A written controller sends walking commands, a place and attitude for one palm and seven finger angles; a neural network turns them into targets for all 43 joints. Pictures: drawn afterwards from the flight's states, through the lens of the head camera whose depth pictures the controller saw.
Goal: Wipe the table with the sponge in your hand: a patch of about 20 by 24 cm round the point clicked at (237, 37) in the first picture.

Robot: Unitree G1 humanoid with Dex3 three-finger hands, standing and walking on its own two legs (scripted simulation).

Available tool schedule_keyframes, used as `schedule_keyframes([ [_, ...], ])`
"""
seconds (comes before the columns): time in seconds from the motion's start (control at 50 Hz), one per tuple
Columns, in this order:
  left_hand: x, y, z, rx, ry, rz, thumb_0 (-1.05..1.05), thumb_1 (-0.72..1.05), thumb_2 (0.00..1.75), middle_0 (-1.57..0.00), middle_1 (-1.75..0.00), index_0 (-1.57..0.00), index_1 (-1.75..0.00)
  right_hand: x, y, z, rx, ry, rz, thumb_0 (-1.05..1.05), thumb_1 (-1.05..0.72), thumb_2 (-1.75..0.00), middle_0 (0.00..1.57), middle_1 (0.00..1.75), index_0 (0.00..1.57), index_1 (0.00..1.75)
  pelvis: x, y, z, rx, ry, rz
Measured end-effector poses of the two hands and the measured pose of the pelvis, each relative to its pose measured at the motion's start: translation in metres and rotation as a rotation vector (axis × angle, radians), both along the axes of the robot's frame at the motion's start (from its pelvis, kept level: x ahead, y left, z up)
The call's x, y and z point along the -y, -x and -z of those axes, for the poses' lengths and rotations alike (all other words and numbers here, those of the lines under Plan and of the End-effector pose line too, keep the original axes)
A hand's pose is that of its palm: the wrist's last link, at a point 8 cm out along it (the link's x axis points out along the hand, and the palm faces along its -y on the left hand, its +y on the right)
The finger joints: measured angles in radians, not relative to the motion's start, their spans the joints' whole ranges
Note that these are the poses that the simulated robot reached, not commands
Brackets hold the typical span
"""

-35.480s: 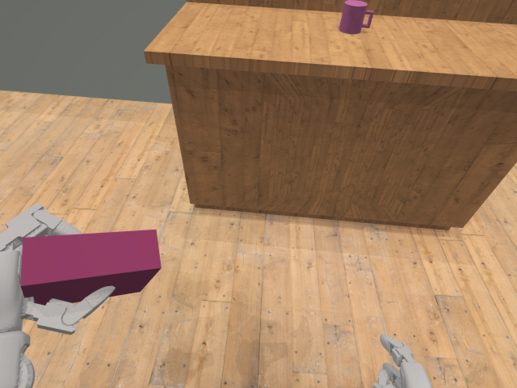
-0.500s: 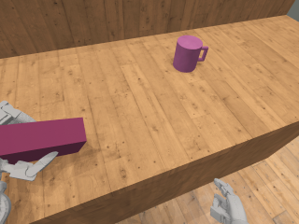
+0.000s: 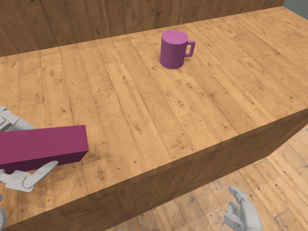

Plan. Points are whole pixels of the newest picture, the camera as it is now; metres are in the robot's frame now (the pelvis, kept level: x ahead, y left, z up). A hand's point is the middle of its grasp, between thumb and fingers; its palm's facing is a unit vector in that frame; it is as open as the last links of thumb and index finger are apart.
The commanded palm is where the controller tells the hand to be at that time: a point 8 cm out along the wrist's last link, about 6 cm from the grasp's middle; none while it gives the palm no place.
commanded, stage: shuffle to correct the standing spot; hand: left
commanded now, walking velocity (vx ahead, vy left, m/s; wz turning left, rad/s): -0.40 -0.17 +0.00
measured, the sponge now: (58, 148) +0.24 +0.21 +0.15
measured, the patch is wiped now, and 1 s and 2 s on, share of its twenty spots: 0.10 0.10 0.10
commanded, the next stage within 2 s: none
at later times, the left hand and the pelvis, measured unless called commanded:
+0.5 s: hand (22, 160) +0.20 +0.25 +0.17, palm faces +0.32 -0.87 -0.37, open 9.3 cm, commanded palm +0.14 +0.29 +0.18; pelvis -0.02 +0.01 +0.00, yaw +0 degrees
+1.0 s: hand (27, 156) +0.21 +0.24 +0.17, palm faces +0.36 -0.84 -0.41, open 9.3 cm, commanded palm +0.15 +0.28 +0.18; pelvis -0.01 +0.00 +0.00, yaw +1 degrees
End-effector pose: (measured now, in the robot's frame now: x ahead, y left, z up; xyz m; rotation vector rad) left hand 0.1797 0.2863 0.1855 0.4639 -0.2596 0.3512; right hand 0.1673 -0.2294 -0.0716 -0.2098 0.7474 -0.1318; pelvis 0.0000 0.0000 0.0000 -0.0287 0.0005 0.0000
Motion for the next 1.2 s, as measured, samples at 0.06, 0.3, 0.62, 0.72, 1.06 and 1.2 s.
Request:
schedule_keyframes([
  [0.06, 0.006, 0.002, -0.002, 0.002, -0.015, 0.021, 0.00, -0.43, 1.06, -0.80, -1.42, -0.79, -1.44, 0.004, 0.003, 0.001, -0.003, 0.002, 0.003, 0.01, -0.90, -0.90, 0.20, 0.30, 0.20, 0.30, 0.004, 0.004, 0.000, -0.001, 0.000, 0.000],
  [0.3, 0.010, 0.020, 0.000, 0.001, -0.012, 0.055, 0.00, -0.43, 1.06, -0.80, -1.42, -0.79, -1.44, 0.004, 0.028, 0.007, -0.025, 0.002, 0.029, 0.01, -0.90, -0.90, 0.20, 0.30, 0.20, 0.30, 0.003, 0.021, 0.004, -0.007, 0.010, 0.005],
  [0.62, -0.003, 0.010, 0.001, -0.008, -0.014, 0.065, -0.02, -0.44, 1.06, -0.82, -1.40, -0.80, -1.42, -0.022, 0.027, 0.009, -0.042, -0.018, -0.004, 0.01, -0.90, -0.90, 0.20, 0.30, 0.20, 0.30, -0.009, 0.012, 0.002, -0.009, 0.005, -0.010],
  [0.72, -0.002, 0.010, 0.002, -0.026, -0.010, 0.040, -0.02, -0.44, 1.06, -0.82, -1.40, -0.80, -1.42, -0.021, 0.014, 0.009, -0.034, -0.027, -0.023, 0.01, -0.90, -0.90, 0.20, 0.30, 0.21, 0.30, -0.005, 0.005, 0.002, -0.008, 0.007, -0.011],
  [1.06, 0.009, 0.014, -0.004, 0.018, -0.052, 0.051, -0.01, -0.44, 1.06, -0.81, -1.41, -0.80, -1.42, -0.004, -0.005, 0.000, 0.022, -0.001, -0.037, 0.01, -0.90, -0.90, 0.20, 0.30, 0.20, 0.30, 0.005, 0.017, 0.004, -0.006, 0.012, -0.011],
  [1.2, 0.004, 0.025, 0.001, 0.030, -0.014, 0.065, 0.00, -0.43, 1.06, -0.81, -1.41, -0.79, -1.43, -0.005, 0.024, 0.008, -0.024, 0.012, 0.008, 0.01, -0.90, -0.90, 0.20, 0.30, 0.20, 0.30, -0.004, 0.024, 0.008, -0.010, 0.014, -0.006],
])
